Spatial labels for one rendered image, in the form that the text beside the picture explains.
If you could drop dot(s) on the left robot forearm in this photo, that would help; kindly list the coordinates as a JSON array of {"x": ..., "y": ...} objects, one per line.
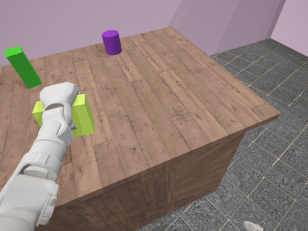
[{"x": 44, "y": 159}]

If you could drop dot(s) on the robot left hand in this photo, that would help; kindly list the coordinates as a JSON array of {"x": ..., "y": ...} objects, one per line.
[{"x": 66, "y": 92}]

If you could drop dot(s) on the sponge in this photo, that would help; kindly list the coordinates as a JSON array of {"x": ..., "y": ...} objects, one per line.
[{"x": 81, "y": 115}]

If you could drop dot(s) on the robot left upper arm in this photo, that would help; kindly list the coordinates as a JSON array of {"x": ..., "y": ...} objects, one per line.
[{"x": 29, "y": 201}]

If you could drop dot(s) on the table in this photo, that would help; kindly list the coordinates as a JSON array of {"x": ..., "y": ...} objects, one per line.
[{"x": 168, "y": 121}]

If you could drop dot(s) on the robot right hand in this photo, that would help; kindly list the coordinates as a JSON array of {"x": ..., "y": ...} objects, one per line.
[{"x": 252, "y": 227}]

